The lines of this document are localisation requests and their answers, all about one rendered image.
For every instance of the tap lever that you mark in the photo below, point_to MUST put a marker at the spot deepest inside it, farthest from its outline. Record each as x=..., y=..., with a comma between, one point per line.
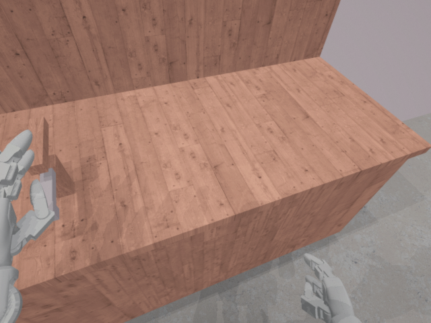
x=48, y=183

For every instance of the left robot hand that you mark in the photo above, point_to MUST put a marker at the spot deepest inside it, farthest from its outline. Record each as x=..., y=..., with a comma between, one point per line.
x=15, y=160

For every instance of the left robot forearm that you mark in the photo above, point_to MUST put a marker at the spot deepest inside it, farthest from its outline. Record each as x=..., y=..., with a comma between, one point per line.
x=10, y=297

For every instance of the counter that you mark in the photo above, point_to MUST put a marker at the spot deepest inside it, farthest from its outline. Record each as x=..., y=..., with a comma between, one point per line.
x=192, y=140

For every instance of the right robot hand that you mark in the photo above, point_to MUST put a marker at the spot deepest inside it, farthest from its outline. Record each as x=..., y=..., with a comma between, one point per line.
x=331, y=297

